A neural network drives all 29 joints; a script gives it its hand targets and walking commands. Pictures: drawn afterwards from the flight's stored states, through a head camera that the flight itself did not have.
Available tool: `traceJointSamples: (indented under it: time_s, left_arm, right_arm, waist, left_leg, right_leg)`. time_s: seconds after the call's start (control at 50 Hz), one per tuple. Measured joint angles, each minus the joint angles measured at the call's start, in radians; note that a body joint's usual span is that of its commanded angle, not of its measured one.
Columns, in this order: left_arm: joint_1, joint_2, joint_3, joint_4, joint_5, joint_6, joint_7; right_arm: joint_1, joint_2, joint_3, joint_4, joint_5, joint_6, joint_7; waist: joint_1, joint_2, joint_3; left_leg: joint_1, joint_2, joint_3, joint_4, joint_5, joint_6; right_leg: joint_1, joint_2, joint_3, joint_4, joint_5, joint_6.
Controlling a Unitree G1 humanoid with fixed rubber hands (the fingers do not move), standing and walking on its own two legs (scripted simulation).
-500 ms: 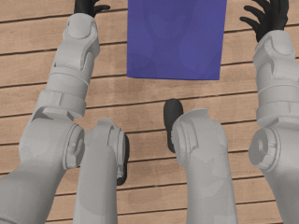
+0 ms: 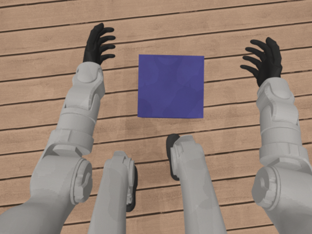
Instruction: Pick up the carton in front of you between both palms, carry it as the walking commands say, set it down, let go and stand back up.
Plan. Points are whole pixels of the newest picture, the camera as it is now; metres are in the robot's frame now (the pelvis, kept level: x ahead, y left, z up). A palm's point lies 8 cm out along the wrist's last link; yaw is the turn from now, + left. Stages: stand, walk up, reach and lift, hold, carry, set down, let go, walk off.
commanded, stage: set down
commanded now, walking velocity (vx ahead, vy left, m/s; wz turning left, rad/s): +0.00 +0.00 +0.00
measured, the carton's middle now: (168, 91) +0.45 -0.11 -0.41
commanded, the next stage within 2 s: let go in 0.28 s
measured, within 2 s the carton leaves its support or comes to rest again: neither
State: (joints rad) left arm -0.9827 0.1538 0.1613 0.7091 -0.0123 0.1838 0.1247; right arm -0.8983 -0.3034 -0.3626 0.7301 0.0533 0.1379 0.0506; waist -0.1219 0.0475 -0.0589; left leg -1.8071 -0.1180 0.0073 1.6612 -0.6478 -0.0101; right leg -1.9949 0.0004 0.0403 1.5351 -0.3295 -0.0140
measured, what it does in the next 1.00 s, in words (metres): rises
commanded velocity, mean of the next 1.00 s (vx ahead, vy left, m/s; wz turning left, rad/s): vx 0.00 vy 0.00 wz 0.00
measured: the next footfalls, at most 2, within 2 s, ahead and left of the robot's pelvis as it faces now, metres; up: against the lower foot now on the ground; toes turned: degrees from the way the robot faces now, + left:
none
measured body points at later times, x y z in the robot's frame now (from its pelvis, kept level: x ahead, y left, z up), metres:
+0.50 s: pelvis +0.03 -0.02 +0.13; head +0.29 -0.07 +0.50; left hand +0.48 +0.09 +0.02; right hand +0.39 -0.32 +0.01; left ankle +0.04 +0.12 -0.50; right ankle +0.14 -0.11 -0.50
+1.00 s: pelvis +0.10 -0.02 +0.23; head +0.20 -0.03 +0.67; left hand +0.34 +0.17 +0.14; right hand +0.26 -0.28 +0.15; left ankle +0.04 +0.11 -0.50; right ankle +0.14 -0.11 -0.50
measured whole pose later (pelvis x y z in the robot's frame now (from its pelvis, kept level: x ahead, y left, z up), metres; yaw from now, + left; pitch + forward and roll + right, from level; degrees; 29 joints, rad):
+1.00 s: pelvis +0.10 -0.02 +0.23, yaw -5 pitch +10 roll +0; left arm 0.06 0.16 0.08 0.51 0.04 -0.01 -0.02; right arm 0.19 -0.22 -0.05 0.39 0.03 0.01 0.05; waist -0.04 0.01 0.04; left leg -0.35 -0.02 -0.09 0.56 -0.38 -0.01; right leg -0.53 0.06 0.00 0.53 -0.17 -0.04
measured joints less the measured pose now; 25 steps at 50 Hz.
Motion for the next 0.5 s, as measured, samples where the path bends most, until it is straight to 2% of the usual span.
traceJointSamples:
  time_s: [0.36, 0.5]
  left_arm:
    - [0.115, -0.022, 0.046, 0.056, 0.050, -0.055, -0.045]
    - [0.305, -0.066, 0.035, -0.029, 0.100, -0.068, -0.023]
  right_arm:
    - [0.112, 0.048, 0.002, 0.017, -0.070, -0.043, 0.027]
    - [0.300, 0.053, 0.064, -0.061, -0.115, -0.054, 0.052]
  waist:
    - [0.021, -0.002, -0.044]
    - [0.043, -0.009, -0.020]
  left_leg:
    - [0.345, 0.027, -0.026, -0.415, 0.127, -0.006]
    - [0.535, 0.039, -0.044, -0.578, 0.171, -0.015]
  right_leg:
    - [0.358, 0.016, -0.002, -0.389, 0.088, -0.010]
    - [0.548, 0.022, -0.012, -0.535, 0.115, -0.024]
